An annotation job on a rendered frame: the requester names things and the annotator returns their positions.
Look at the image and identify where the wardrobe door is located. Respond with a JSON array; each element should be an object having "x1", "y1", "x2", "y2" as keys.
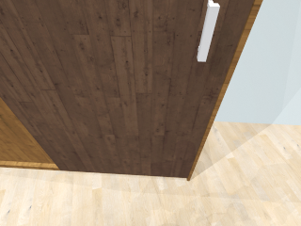
[
  {"x1": 0, "y1": 0, "x2": 254, "y2": 178},
  {"x1": 0, "y1": 97, "x2": 54, "y2": 164}
]

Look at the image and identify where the handle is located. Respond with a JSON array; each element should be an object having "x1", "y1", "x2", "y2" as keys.
[{"x1": 197, "y1": 0, "x2": 220, "y2": 62}]

